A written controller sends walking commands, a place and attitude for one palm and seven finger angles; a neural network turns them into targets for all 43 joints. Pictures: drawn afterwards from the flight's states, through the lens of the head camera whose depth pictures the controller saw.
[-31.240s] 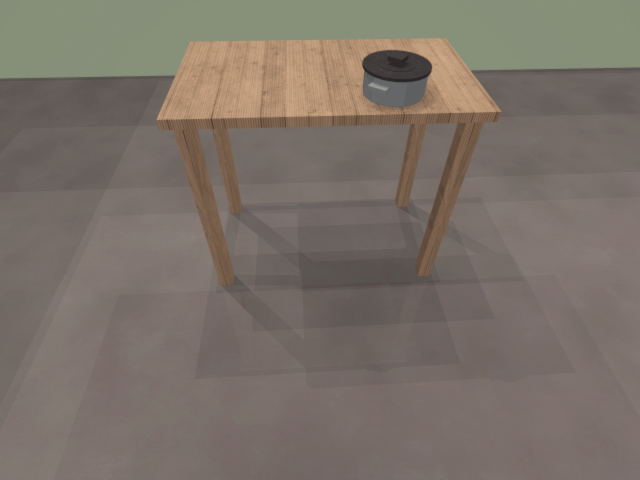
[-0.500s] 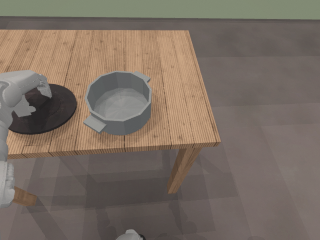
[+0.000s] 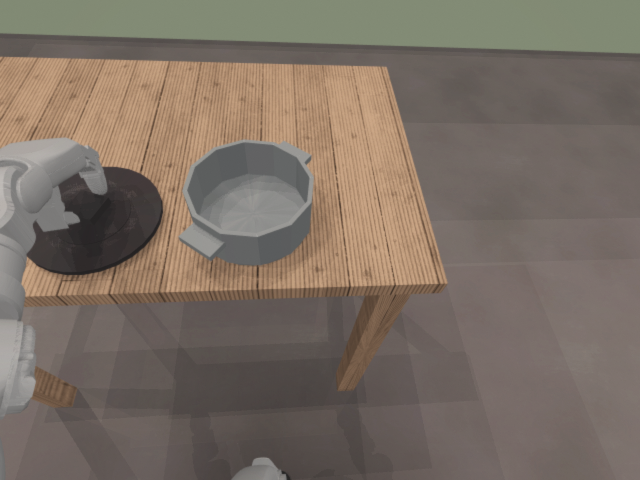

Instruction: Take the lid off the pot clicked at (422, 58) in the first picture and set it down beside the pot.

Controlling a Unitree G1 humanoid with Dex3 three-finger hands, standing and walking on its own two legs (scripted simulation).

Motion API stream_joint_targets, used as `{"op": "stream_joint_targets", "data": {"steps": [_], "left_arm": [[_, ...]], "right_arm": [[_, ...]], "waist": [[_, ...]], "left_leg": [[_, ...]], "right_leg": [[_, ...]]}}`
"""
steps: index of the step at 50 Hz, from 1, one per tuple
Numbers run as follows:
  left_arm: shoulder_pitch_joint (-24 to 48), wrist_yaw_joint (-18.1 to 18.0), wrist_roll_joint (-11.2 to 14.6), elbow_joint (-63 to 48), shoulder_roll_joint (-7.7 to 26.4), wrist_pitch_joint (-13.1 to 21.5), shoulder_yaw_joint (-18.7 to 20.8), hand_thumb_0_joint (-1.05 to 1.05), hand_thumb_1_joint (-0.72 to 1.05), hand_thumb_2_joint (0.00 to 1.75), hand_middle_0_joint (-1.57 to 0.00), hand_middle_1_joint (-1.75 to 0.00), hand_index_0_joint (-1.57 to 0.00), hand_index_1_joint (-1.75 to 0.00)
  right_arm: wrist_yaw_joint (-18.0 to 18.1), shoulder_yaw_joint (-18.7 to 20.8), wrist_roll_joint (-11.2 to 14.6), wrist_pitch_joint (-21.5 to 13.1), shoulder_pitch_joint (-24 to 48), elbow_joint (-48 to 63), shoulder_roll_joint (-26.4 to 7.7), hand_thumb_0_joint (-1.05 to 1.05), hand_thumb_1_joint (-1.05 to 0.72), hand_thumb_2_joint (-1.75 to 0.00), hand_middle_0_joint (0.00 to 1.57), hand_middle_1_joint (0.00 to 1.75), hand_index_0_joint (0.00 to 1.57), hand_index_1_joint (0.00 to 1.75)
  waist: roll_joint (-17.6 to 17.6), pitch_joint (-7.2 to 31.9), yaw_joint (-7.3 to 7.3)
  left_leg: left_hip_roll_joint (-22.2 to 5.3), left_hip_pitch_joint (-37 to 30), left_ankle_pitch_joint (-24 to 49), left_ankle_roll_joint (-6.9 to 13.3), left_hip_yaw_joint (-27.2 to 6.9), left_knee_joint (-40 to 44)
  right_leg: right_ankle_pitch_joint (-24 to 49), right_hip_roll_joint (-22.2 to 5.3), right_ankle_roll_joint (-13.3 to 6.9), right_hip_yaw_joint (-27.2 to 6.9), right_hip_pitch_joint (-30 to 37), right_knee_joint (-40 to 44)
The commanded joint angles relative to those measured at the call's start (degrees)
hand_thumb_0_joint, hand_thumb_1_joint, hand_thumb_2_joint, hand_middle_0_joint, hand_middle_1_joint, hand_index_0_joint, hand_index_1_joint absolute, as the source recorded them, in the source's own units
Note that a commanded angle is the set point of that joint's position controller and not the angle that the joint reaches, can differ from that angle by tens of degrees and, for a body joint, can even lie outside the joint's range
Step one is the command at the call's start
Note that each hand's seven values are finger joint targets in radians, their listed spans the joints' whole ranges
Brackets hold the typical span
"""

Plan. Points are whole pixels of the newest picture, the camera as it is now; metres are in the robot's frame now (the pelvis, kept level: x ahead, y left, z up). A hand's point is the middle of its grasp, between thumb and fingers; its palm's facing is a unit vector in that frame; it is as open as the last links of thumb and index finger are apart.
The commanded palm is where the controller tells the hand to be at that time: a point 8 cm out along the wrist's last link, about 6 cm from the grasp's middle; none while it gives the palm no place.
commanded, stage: open the fingers wide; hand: left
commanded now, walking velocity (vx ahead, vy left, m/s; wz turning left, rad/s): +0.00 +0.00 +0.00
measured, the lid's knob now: (87, 207) +0.47 +0.31 +0.03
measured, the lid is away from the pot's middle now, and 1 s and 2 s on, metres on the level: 0.22 0.22 0.22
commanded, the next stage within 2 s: raise the empty hand in 0.54 s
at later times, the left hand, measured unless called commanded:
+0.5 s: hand (65, 202) +0.44 +0.32 +0.07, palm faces -0.41 -0.08 -0.91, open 10.9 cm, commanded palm +0.46 +0.31 +0.12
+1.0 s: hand (51, 183) +0.45 +0.32 +0.10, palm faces -0.39 -0.07 -0.92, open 11.0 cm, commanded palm +0.46 +0.32 +0.17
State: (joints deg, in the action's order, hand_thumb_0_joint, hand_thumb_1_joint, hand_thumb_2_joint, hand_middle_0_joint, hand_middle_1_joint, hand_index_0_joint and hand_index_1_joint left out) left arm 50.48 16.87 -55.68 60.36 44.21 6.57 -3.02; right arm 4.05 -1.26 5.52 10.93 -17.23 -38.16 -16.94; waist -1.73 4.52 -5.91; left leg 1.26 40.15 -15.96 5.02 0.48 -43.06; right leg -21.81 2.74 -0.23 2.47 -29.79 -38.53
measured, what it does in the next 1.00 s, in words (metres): stands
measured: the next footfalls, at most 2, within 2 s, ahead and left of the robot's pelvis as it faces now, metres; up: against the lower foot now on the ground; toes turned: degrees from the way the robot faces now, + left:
none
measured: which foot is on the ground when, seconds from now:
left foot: down 0.00-1.00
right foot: down 0.00-1.00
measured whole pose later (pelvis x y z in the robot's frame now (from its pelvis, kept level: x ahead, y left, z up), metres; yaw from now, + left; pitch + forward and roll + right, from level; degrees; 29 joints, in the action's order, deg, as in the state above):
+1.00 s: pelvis +0.00 +0.00 +0.00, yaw +0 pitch +12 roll -4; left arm 51.5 19.0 -55.0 57.1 44.0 4.0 -4.1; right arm 3.9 -1.2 5.7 12.0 -17.4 -37.3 -16.9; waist -2.5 4.2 -5.6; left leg 1.7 37.2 -15.3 5.2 0.6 -41.0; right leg -21.1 2.4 -0.1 2.2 -26.9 -36.4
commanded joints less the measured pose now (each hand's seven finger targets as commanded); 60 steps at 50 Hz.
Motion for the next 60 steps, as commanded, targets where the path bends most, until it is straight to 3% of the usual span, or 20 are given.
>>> {"op": "stream_joint_targets", "data": {"steps": [1,5,8,11,16,18,20,23,32,36,38,41,42,46,48,51,52,55,58,60], "left_arm": [[24.46,-1.08,-0.06,-10.07,16.04,0.52,3.53,0.00,0.12,0.82,-0.57,-0.89,-0.51,-0.86],[24.70,-0.86,0.21,-13.76,19.23,2.10,6.76,0.00,0.06,0.78,-0.50,-0.86,-0.46,-0.84],[23.79,-0.91,0.60,-13.08,16.73,2.51,5.78,0.00,0.02,0.75,-0.45,-0.84,-0.42,-0.83],[23.42,-2.15,0.13,-10.01,19.87,1.48,7.75,0.00,-0.03,0.72,-0.39,-0.82,-0.39,-0.81],[26.13,-2.95,-0.72,-14.54,17.93,1.21,5.71,0.00,-0.05,0.72,-0.38,-0.80,-0.38,-0.80],[25.01,-2.49,-0.07,-15.24,15.82,1.74,4.93,0.00,-0.05,0.73,-0.38,-0.80,-0.38,-0.80],[23.41,-2.67,0.08,-11.72,18.16,1.28,6.81,0.00,-0.05,0.73,-0.38,-0.79,-0.38,-0.79],[25.97,-2.38,0.53,-13.65,15.64,1.17,4.61,0.00,-0.06,0.74,-0.39,-0.78,-0.39,-0.78],[25.10,-3.12,-0.29,-9.29,16.49,-0.58,4.37,0.00,-0.07,0.77,-0.40,-0.76,-0.40,-0.76],[30.16,-3.19,-0.50,-18.92,19.83,0.66,6.77,0.00,-0.07,0.77,-0.40,-0.76,-0.40,-0.76],[27.48,-2.73,0.34,-19.58,20.34,1.14,8.25,0.00,-0.07,0.77,-0.40,-0.76,-0.40,-0.76],[22.27,-2.40,0.73,-8.38,17.39,-1.49,5.73,0.00,-0.07,0.77,-0.40,-0.76,-0.40,-0.76],[23.23,-2.10,0.83,-7.61,16.53,-2.47,4.12,0.00,-0.07,0.77,-0.40,-0.76,-0.40,-0.76],[28.92,-0.53,0.47,-14.83,14.62,-2.81,1.65,0.00,-0.07,0.77,-0.40,-0.76,-0.40,-0.76],[30.11,0.78,1.34,-18.55,16.25,-1.50,3.19,0.00,-0.07,0.77,-0.40,-0.76,-0.40,-0.76],[26.80,1.62,1.81,-11.48,20.82,-1.86,6.80,0.00,-0.07,0.77,-0.40,-0.76,-0.40,-0.76],[28.51,1.87,1.92,-10.96,19.11,-2.32,4.67,0.00,-0.07,0.77,-0.40,-0.76,-0.40,-0.76],[30.53,1.95,0.94,-10.99,17.75,-2.74,2.74,0.00,-0.07,0.77,-0.40,-0.76,-0.40,-0.76],[31.76,2.52,0.95,-15.95,16.44,-2.15,2.20,0.00,-0.07,0.77,-0.40,-0.76,-0.40,-0.76],[30.71,2.79,1.04,-14.90,18.96,-2.05,4.35,0.00,-0.07,0.77,-0.40,-0.76,-0.40,-0.76]], "right_arm": [[0.57,3.65,-0.16,-0.91,-4.94,4.05,-10.66,0.00,-0.90,-0.90,0.20,0.30,0.20,0.30],[0.66,3.79,-0.46,-0.74,-5.12,4.51,-10.47,0.00,-0.90,-0.90,0.20,0.30,0.20,0.30],[0.47,3.86,-0.42,-0.88,-5.32,4.38,-10.32,0.00,-0.90,-0.90,0.20,0.30,0.20,0.30],[0.27,3.82,-0.47,-0.26,-5.53,3.88,-10.83,0.00,-0.90,-0.90,0.20,0.30,0.20,0.30],[-0.02,4.06,-0.59,-0.10,-5.39,4.33,-10.47,0.00,-0.90,-0.90,0.20,0.30,0.20,0.30],[0.08,4.14,-0.57,-0.43,-5.33,4.74,-10.26,0.00,-0.90,-0.90,0.20,0.30,0.20,0.30],[0.05,4.17,-0.68,0.03,-5.77,4.13,-10.56,0.00,-0.90,-0.90,0.20,0.30,0.20,0.30],[0.17,3.93,-0.46,-0.19,-5.28,4.50,-10.56,0.00,-0.90,-0.90,0.20,0.30,0.20,0.30],[0.22,3.66,-0.35,0.04,-5.23,4.38,-10.58,0.00,-0.90,-0.90,0.20,0.30,0.20,0.30],[0.54,3.82,-0.59,-0.48,-4.68,5.09,-10.20,0.00,-0.90,-0.90,0.20,0.30,0.20,0.30],[0.72,3.57,-0.47,-0.74,-4.20,5.69,-9.91,0.00,-0.90,-0.90,0.20,0.30,0.20,0.30],[0.29,3.38,-0.09,0.00,-4.16,4.64,-10.25,0.00,-0.90,-0.90,0.20,0.30,0.20,0.30],[0.24,3.22,0.15,0.14,-3.84,4.69,-10.50,0.00,-0.90,-0.90,0.20,0.30,0.20,0.30],[0.08,3.53,0.20,-0.05,-3.16,5.44,-10.07,0.00,-0.90,-0.90,0.20,0.30,0.20,0.30],[0.63,3.31,0.07,-0.49,-2.73,6.16,-9.96,0.00,-0.90,-0.90,0.20,0.30,0.20,0.30],[1.15,2.93,0.47,-0.15,-3.10,5.31,-10.21,0.00,-0.90,-0.90,0.20,0.30,0.20,0.30],[1.23,2.78,0.61,-0.19,-2.78,5.10,-10.33,0.00,-0.90,-0.90,0.20,0.30,0.20,0.30],[1.21,2.68,0.69,-0.41,-2.50,4.81,-10.35,0.00,-0.90,-0.90,0.20,0.30,0.20,0.30],[0.95,2.87,0.48,-0.87,-1.97,5.78,-9.85,0.00,-0.90,-0.90,0.20,0.30,0.20,0.30],[0.70,2.96,0.31,-0.42,-2.44,5.53,-9.79,0.00,-0.90,-0.90,0.20,0.30,0.20,0.30]], "waist": [[-6.60,19.90,-0.69],[-8.16,24.70,0.24],[-7.15,22.82,0.04],[-5.24,20.57,0.08],[-9.95,24.31,0.10],[-9.45,25.30,0.09],[-7.25,23.67,-0.02],[-7.62,22.99,-0.03],[-4.62,20.07,-0.55],[-11.72,27.18,0.46],[-10.86,28.43,1.06],[-3.75,18.72,-0.05],[-3.57,16.49,-0.29],[-7.80,21.18,-0.29],[-8.50,24.33,0.04],[-2.76,19.98,-0.09],[-2.52,18.03,-0.61],[-5.30,16.68,-0.54],[-8.33,21.16,0.14],[-8.08,22.27,0.16]], "left_leg": [[-0.53,-31.20,13.66,-0.55,-5.28,3.40],[-0.68,-34.24,20.52,-0.72,-5.83,2.49],[-1.31,-34.65,21.73,-0.85,-6.31,2.61],[-1.01,-30.63,15.95,-0.89,-5.87,3.51],[-1.21,-34.83,18.42,-1.40,-6.40,3.27],[-1.66,-37.22,21.50,-1.46,-6.96,3.09],[-1.32,-34.92,18.78,-1.27,-6.73,3.19],[-1.37,-34.53,18.05,-1.20,-6.81,3.99],[-0.63,-30.04,11.84,-0.73,-5.70,4.36],[-1.02,-38.03,19.65,-1.32,-6.74,3.62],[-1.25,-39.45,24.96,-1.50,-6.88,3.33],[-0.56,-30.50,15.21,-0.87,-5.28,4.67],[-0.24,-28.19,11.87,-0.66,-4.62,5.36],[-0.45,-35.03,16.12,-0.65,-5.79,5.27],[-0.71,-38.26,20.79,-0.49,-6.49,5.02],[-0.03,-31.95,14.25,0.13,-5.20,5.91],[0.09,-30.26,12.13,0.23,-4.74,6.58],[-0.18,-31.50,12.23,-0.14,-5.02,6.99],[-0.53,-36.71,18.86,-0.30,-5.82,6.36],[-0.27,-37.05,20.90,-0.40,-5.85,5.83]], "right_leg": [[8.89,2.26,-2.62,0.53,-11.14,5.50],[11.73,2.31,-2.66,0.36,-9.47,4.75],[11.13,2.50,-2.61,0.90,-11.73,4.82],[9.55,2.50,-2.59,0.77,-10.80,4.89],[9.58,2.44,-2.76,0.59,-11.72,4.77],[10.07,2.50,-2.74,0.84,-12.47,4.79],[9.34,2.62,-2.63,0.81,-11.74,4.92],[9.10,2.45,-2.79,0.95,-12.22,4.89],[8.23,2.39,-2.64,0.53,-10.32,5.44],[10.34,2.27,-2.84,0.22,-9.59,5.39],[12.61,2.34,-2.82,0.59,-8.37,5.27],[10.29,2.53,-2.43,0.86,-8.10,6.32],[9.58,2.38,-2.48,0.53,-7.68,6.86],[10.13,2.26,-2.73,0.53,-7.85,7.12],[11.95,2.11,-2.70,0.42,-6.71,7.26],[11.62,2.07,-2.29,0.27,-3.67,8.08],[11.15,1.98,-2.28,0.28,-3.84,8.50],[10.18,1.93,-2.57,0.43,-5.71,8.67],[12.02,1.96,-2.78,0.45,-5.66,8.41],[13.16,2.00,-2.54,0.33,-4.10,8.48]]}}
